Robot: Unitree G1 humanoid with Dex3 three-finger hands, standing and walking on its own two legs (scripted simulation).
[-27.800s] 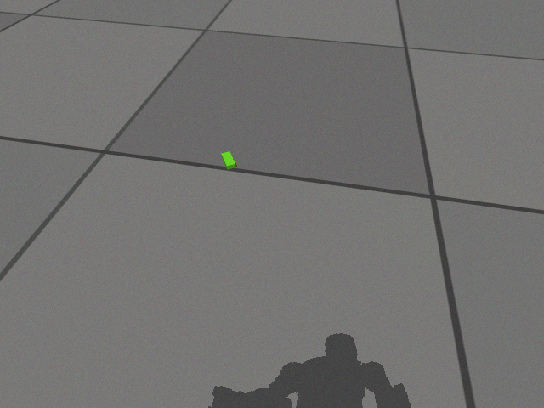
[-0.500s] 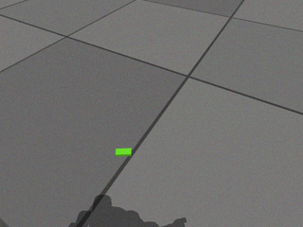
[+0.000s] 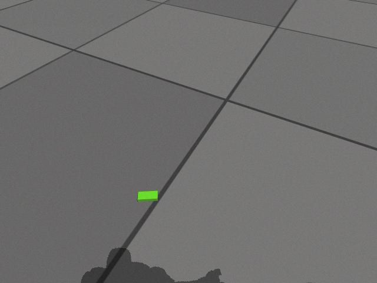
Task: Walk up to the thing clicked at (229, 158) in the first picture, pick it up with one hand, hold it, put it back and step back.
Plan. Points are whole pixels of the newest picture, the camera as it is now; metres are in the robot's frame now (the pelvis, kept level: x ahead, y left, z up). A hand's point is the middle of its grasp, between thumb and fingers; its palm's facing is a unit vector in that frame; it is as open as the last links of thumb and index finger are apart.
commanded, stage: stand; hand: left
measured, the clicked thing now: (148, 196) +0.74 +0.24 -0.77
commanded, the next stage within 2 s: walk up in 0.98 s
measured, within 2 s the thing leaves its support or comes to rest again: neither
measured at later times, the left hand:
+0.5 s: hand out of the picture +0.06 +0.25 -0.15, palm faces -0.02 -0.94 -0.35, open 7.4 cm
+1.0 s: hand out of the picture +0.06 +0.25 -0.15, palm faces -0.01 -0.94 -0.34, open 7.4 cm
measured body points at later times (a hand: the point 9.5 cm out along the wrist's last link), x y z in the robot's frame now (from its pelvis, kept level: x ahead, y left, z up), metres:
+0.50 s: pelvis -0.01 +0.00 +0.00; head +0.01 -0.01 +0.45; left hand +0.06 +0.30 -0.13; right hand +0.08 -0.30 -0.13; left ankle +0.00 +0.12 -0.74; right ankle +0.00 -0.14 -0.74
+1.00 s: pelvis +0.00 +0.00 +0.00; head +0.01 -0.01 +0.45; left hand +0.06 +0.30 -0.13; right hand +0.08 -0.31 -0.13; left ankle +0.00 +0.12 -0.74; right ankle +0.00 -0.14 -0.74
